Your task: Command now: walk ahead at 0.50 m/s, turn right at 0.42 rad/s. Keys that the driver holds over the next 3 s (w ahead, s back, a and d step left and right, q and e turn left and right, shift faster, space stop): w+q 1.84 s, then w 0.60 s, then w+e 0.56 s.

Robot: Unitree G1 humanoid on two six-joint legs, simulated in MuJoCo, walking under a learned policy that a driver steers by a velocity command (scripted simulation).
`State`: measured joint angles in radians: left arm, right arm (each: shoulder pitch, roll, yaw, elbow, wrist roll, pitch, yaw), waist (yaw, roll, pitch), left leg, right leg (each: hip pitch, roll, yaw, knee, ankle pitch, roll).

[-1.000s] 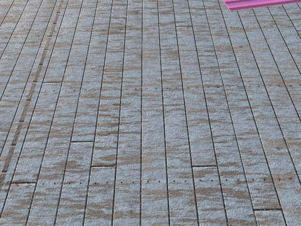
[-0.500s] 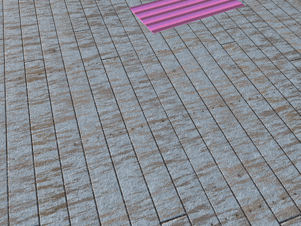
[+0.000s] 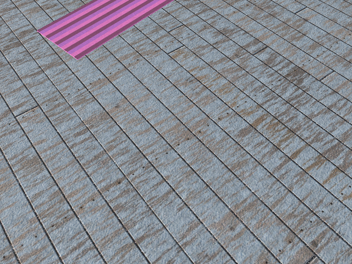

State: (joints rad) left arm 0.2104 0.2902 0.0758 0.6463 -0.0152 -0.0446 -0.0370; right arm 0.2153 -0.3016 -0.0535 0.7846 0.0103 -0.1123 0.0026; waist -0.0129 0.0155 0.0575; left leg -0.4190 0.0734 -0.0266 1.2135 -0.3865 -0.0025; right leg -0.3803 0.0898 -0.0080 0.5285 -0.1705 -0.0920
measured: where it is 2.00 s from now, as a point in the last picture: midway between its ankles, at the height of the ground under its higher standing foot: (87, 143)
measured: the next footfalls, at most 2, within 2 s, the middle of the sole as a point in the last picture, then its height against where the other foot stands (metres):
left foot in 0.42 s outside the picture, level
right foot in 0.88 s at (178, 197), level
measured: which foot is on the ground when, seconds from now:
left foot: up 0.00-0.40, down 0.42-0.90, up 0.92-1.00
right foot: down 0.00-0.44, up 0.46-0.86, down 0.88-1.00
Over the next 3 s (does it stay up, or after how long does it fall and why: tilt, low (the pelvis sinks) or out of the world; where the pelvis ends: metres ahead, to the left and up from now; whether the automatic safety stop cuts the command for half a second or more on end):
stays up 1.27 0.92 -0.01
